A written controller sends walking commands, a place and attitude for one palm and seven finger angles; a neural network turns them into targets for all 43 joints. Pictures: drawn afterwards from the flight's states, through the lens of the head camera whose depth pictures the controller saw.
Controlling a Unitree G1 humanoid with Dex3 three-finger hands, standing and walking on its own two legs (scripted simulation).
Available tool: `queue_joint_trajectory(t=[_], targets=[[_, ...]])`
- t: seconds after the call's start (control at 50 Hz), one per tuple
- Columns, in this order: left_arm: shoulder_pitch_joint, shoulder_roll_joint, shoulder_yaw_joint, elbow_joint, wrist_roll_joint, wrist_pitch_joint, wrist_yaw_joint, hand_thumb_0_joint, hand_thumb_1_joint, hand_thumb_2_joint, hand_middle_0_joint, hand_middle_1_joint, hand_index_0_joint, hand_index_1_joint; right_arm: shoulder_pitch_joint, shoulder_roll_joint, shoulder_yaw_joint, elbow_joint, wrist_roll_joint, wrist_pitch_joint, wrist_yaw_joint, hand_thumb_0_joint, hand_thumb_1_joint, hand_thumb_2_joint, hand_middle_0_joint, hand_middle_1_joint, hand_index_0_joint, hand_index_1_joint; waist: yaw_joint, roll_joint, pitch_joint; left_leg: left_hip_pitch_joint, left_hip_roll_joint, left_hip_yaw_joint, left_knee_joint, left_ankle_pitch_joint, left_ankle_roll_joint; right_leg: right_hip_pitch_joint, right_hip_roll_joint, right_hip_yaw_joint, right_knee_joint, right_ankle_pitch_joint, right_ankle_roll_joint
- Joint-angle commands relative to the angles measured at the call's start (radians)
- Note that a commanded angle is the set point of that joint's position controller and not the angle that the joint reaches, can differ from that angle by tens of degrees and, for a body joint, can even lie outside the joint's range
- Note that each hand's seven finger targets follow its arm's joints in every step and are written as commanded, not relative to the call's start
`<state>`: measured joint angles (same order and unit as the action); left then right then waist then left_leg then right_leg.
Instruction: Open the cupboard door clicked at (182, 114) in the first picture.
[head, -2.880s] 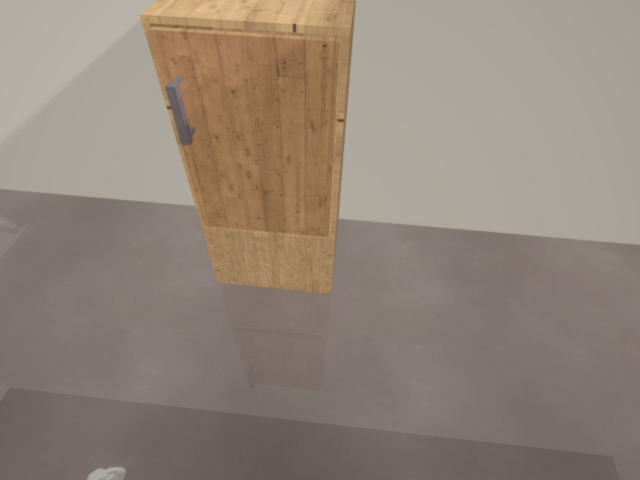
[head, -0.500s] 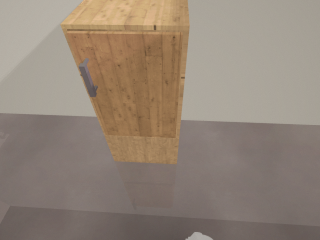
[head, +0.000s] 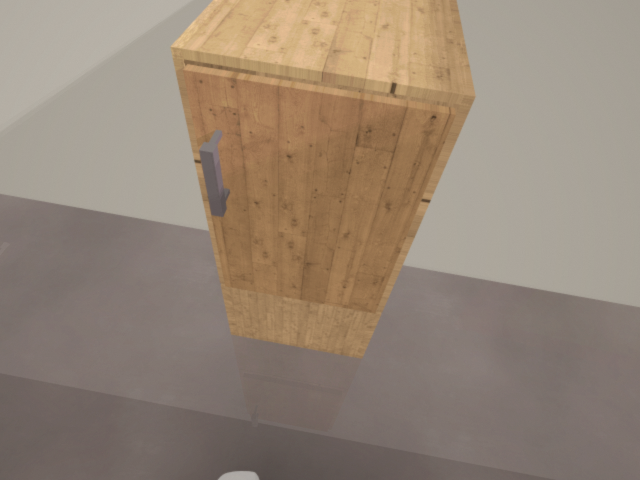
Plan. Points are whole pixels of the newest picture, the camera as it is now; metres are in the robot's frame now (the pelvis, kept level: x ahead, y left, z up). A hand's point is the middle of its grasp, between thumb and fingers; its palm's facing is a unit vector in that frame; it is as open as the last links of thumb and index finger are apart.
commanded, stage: come to a stop and stand still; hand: left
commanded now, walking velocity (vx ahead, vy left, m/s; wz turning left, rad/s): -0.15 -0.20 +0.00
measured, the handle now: (218, 174) +0.57 +0.24 +0.00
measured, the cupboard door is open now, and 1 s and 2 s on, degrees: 0 0 0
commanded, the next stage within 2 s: look again from close up in 0.96 s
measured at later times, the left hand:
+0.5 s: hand out of the picture +0.01 +0.13 -0.16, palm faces +0.02 -0.98 -0.22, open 7.3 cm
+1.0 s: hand out of the picture -0.07 +0.10 -0.16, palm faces +0.05 -0.99 -0.15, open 7.4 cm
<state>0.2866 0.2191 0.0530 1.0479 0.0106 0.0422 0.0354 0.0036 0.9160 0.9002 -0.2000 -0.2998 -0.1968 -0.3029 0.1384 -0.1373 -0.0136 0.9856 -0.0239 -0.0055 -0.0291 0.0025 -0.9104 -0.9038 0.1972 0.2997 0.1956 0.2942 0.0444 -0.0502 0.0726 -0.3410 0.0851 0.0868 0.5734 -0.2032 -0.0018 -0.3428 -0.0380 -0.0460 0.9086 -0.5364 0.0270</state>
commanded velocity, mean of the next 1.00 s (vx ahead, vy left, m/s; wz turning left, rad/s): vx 0.00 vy -0.01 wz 0.00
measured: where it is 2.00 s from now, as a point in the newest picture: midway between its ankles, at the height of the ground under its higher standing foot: outside the picture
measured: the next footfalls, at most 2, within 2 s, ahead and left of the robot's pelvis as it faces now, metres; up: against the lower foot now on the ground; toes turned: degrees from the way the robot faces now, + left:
right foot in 0.26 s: +0.00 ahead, -0.14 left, +0.00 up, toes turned -5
left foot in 0.54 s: -0.03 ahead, +0.08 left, +0.00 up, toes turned +2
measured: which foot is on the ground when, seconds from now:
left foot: down 0.00-0.26, up 0.28-0.52, down 0.54-1.00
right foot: up 0.00-0.24, down 0.26-1.00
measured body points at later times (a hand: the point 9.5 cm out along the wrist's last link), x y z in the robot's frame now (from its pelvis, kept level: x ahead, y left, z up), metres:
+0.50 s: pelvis -0.04 -0.05 +0.01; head -0.03 -0.06 +0.46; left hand +0.01 +0.18 -0.14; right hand -0.04 -0.29 -0.16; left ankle -0.05 +0.08 -0.71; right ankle -0.04 -0.14 -0.73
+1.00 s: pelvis -0.05 -0.06 +0.01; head -0.04 -0.06 +0.46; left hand -0.07 +0.15 -0.15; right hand -0.07 -0.26 -0.15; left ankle -0.06 +0.08 -0.73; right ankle -0.04 -0.14 -0.73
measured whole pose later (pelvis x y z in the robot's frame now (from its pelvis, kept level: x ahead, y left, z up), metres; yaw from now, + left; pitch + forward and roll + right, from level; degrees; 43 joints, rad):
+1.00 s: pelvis -0.05 -0.06 +0.01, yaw -1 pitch -1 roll +0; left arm 0.32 0.11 0.00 1.15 0.00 0.00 0.02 0.00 0.91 0.90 -0.20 -0.30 -0.20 -0.30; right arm 0.31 -0.11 0.01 1.15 -0.02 0.00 -0.04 0.01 -0.91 -0.90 0.20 0.30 0.20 0.29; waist 0.01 0.00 0.02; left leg -0.14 0.05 0.04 0.39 -0.24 -0.03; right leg -0.18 0.03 -0.09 0.38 -0.19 -0.06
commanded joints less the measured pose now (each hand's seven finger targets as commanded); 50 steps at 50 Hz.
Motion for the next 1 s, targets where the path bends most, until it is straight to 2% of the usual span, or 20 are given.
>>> queue_joint_trajectory(t=[0.0, 0.08, 0.14, 0.18, 0.2, 0.22, 0.24, 0.26, 0.28, 0.34, 0.4, 0.44, 0.48, 0.52, 0.54, 0.56, 0.58, 0.68, 0.76, 0.98], targets=[[0.063, 0.056, 0.024, -0.058, 0.007, -0.003, -0.007, 0.0, 0.9, 0.9, -0.2, -0.3, -0.2, -0.3, 0.073, -0.218, -0.068, -0.029, 0.0, 0.011, -0.027, 0.0, -0.9, -0.9, 0.2, 0.3, 0.2, 0.3, -0.053, 0.189, -0.126, 0.219, 0.275, -0.18, -0.182, 0.689, 0.185, -0.136, 0.005, 0.05, 0.208, 0.015, 0.01], [0.041, 0.044, 0.03, -0.091, 0.007, 0.015, -0.017, 0.0, 0.9, 0.9, -0.2, -0.3, -0.2, -0.3, 0.057, -0.215, -0.079, -0.028, 0.0, 0.013, -0.027, 0.0, -0.9, -0.9, 0.2, 0.3, 0.2, 0.3, -0.061, 0.231, -0.158, 0.213, 0.268, -0.18, -0.227, 0.433, 0.178, -0.1, -0.001, 0.05, 0.105, 0.049, 0.01], [0.038, 0.019, 0.024, -0.102, 0.009, 0.011, -0.023, 0.0, 0.9, 0.9, -0.2, -0.3, -0.2, -0.3, 0.049, -0.222, -0.086, -0.03, -0.006, 0.016, -0.018, 0.0, -0.9, -0.9, 0.2, 0.3, 0.2, 0.3, -0.064, 0.245, -0.144, 0.146, 0.261, -0.206, -0.268, 0.193, 0.165, -0.007, -0.009, 0.019, -0.092, 0.054, -0.008], [0.083, 0.012, 0.02, -0.086, 0.008, -0.001, -0.021, 0.0, 0.9, 0.9, -0.2, -0.3, -0.2, -0.3, 0.034, -0.222, -0.088, -0.03, -0.006, 0.023, -0.007, 0.0, -0.9, -0.9, 0.2, 0.3, 0.2, 0.3, -0.042, 0.245, -0.13, 0.065, 0.227, -0.191, -0.259, 0.039, 0.133, 0.11, 0.004, -0.008, -0.272, 0.134, -0.022], [0.121, 0.02, 0.02, -0.073, 0.012, -0.009, -0.02, 0.0, 0.9, 0.9, -0.2, -0.3, -0.2, -0.3, 0.036, -0.21, -0.087, -0.031, -0.001, 0.026, -0.001, 0.0, -0.9, -0.9, 0.2, 0.3, 0.2, 0.3, -0.023, 0.198, -0.125, 0.009, 0.185, -0.167, -0.223, -0.027, 0.102, 0.195, 0.016, -0.028, -0.406, 0.247, -0.023], [0.14, 0.051, 0.023, -0.066, 0.018, -0.016, -0.016, 0.0, 0.9, 0.9, -0.2, -0.3, -0.2, -0.3, 0.051, -0.173, -0.082, -0.034, 0.006, 0.031, 0.004, 0.0, -0.9, -0.9, 0.2, 0.3, 0.2, 0.3, -0.017, 0.09, -0.099, -0.064, 0.108, -0.108, -0.146, -0.134, 0.052, 0.244, -0.026, 0.018, -0.543, 0.273, -0.033], [0.096, 0.128, 0.027, -0.085, 0.028, -0.028, -0.01, 0.0, 0.9, 0.9, -0.2, -0.3, -0.2, -0.3, 0.063, -0.097, -0.067, -0.05, 0.016, 0.038, 0.011, 0.0, -0.9, -0.9, 0.2, 0.3, 0.2, 0.3, -0.037, -0.155, -0.055, -0.136, -0.006, -0.014, 0.035, -0.238, -0.02, 0.157, -0.224, 0.285, -0.69, 0.141, -0.107], [0.024, 0.163, 0.023, -0.115, 0.023, -0.024, -0.009, 0.0, 0.9, 0.9, -0.2, -0.3, -0.2, -0.3, 0.01, -0.087, -0.058, -0.075, 0.012, 0.044, 0.02, 0.0, -0.9, -0.9, 0.2, 0.3, 0.2, 0.3, -0.021, -0.177, -0.015, -0.091, -0.028, -0.053, 0.161, -0.306, -0.015, -0.021, -0.311, 0.335, -0.756, 0.036, -0.169], [-0.014, 0.15, 0.027, -0.121, 0.023, -0.033, -0.004, 0.0, 0.9, 0.9, -0.2, -0.3, -0.2, -0.3, -0.01, -0.099, -0.06, -0.072, 0.005, 0.055, 0.019, 0.0, -0.9, -0.9, 0.2, 0.3, 0.2, 0.3, -0.021, -0.236, 0.017, -0.094, -0.026, -0.102, 0.24, -0.282, 0.0, -0.086, -0.278, 0.353, -0.769, 0.024, -0.171], [-0.085, 0.087, 0.008, -0.11, 0.016, -0.044, -0.005, 0.0, 0.9, 0.9, -0.2, -0.3, -0.2, -0.3, 0.099, -0.09, -0.055, 0.008, 0.006, 0.046, 0.021, 0.0, -0.9, -0.9, 0.2, 0.3, 0.2, 0.3, -0.075, -0.08, 0.007, -0.051, -0.029, -0.082, 0.312, -0.18, -0.002, -0.016, -0.183, 0.178, -0.675, 0.257, -0.163], [-0.045, 0.073, 0.005, -0.084, 0.012, -0.049, -0.003, 0.0, 0.9, 0.9, -0.2, -0.3, -0.2, -0.3, 0.124, -0.077, -0.045, 0.033, 0.009, 0.037, 0.014, 0.0, -0.9, -0.9, 0.2, 0.3, 0.2, 0.3, -0.053, -0.06, -0.007, -0.028, -0.023, -0.065, 0.224, -0.197, -0.013, 0.066, -0.183, 0.146, -0.65, 0.369, -0.179], [-0.004, 0.068, 0.005, -0.055, 0.009, -0.049, -0.002, 0.0, 0.9, 0.9, -0.2, -0.3, -0.2, -0.3, 0.129, -0.064, -0.034, 0.045, 0.007, 0.031, 0.005, 0.0, -0.9, -0.9, 0.2, 0.3, 0.2, 0.3, -0.036, -0.05, -0.016, 0.015, -0.02, -0.058, 0.073, -0.191, -0.014, 0.112, -0.185, 0.173, -0.622, 0.423, -0.188], [-0.007, 0.063, 0.001, -0.03, -0.002, -0.052, -0.001, 0.0, 0.9, 0.9, -0.2, -0.3, -0.2, -0.3, 0.194, -0.059, -0.021, 0.082, 0.009, 0.017, -0.004, 0.0, -0.9, -0.9, 0.2, 0.3, 0.2, 0.3, -0.057, -0.012, -0.061, 0.139, -0.013, -0.077, -0.147, -0.035, -0.009, 0.132, -0.162, 0.162, -0.57, 0.472, -0.151], [0.014, 0.02, -0.011, -0.012, -0.012, -0.054, -0.004, 0.0, 0.9, 0.9, -0.2, -0.3, -0.2, -0.3, 0.199, -0.098, -0.014, 0.106, 0.008, -0.004, -0.011, 0.0, -0.9, -0.9, 0.2, 0.3, 0.2, 0.3, -0.032, 0.107, -0.077, 0.197, 0.067, -0.16, -0.21, 0.19, 0.022, 0.127, -0.074, 0.1, -0.545, 0.47, -0.076], [0.019, 0.016, -0.013, 0.002, -0.012, -0.057, -0.005, 0.0, 0.9, 0.9, -0.2, -0.3, -0.2, -0.3, 0.191, -0.109, -0.012, 0.115, 0.006, -0.008, -0.018, 0.0, -0.9, -0.9, 0.2, 0.3, 0.2, 0.3, -0.025, 0.101, -0.09, 0.189, 0.077, -0.156, -0.191, 0.222, 0.026, 0.162, -0.062, 0.092, -0.548, 0.503, -0.062], [0.002, 0.025, -0.014, 0.02, -0.012, -0.053, -0.004, 0.0, 0.9, 0.9, -0.2, -0.3, -0.2, -0.3, 0.186, -0.096, -0.01, 0.13, 0.008, -0.013, -0.018, 0.0, -0.9, -0.9, 0.2, 0.3, 0.2, 0.3, -0.028, 0.171, -0.095, 0.164, 0.071, -0.151, -0.215, 0.232, 0.024, 0.21, -0.064, 0.065, -0.528, 0.514, -0.059], [0.002, 0.032, -0.014, 0.028, -0.014, -0.051, -0.005, 0.0, 0.9, 0.9, -0.2, -0.3, -0.2, -0.3, 0.178, -0.094, -0.006, 0.135, 0.01, -0.012, -0.018, 0.0, -0.9, -0.9, 0.2, 0.3, 0.2, 0.3, -0.022, 0.179, -0.083, 0.144, 0.067, -0.144, -0.236, 0.194, 0.02, 0.234, -0.06, 0.062, -0.531, 0.496, -0.058], [0.013, 0.022, -0.025, 0.062, -0.009, -0.05, -0.007, 0.0, 0.9, 0.9, -0.2, -0.3, -0.2, -0.3, 0.195, -0.075, -0.003, 0.149, 0.01, 0.0, -0.016, 0.0, -0.9, -0.9, 0.2, 0.3, 0.2, 0.3, -0.033, 0.075, 0.005, 0.122, 0.029, -0.115, -0.265, 0.002, 0.009, 0.187, -0.069, 0.098, -0.615, 0.356, -0.061], [0.031, 0.014, -0.027, 0.068, -0.007, -0.052, -0.005, 0.0, 0.9, 0.9, -0.2, -0.3, -0.2, -0.3, 0.222, -0.064, -0.001, 0.154, 0.008, 0.005, -0.014, 0.0, -0.9, -0.9, 0.2, 0.3, 0.2, 0.3, -0.043, 0.03, 0.03, 0.135, 0.01, -0.1, -0.258, -0.028, 0.012, 0.142, -0.073, 0.118, -0.657, 0.257, -0.059], [0.078, -0.007, -0.028, 0.078, -0.005, -0.061, -0.002, 0.0, 0.9, 0.9, -0.2, -0.3, -0.2, -0.3, 0.251, -0.052, 0.006, 0.157, 0.008, -0.003, -0.015, 0.0, -0.9, -0.9, 0.2, 0.3, 0.2, 0.3, -0.044, 0.05, 0.019, 0.143, 0.007, -0.096, -0.255, 0.0, 0.015, 0.132, -0.072, 0.116, -0.649, 0.28, -0.063]])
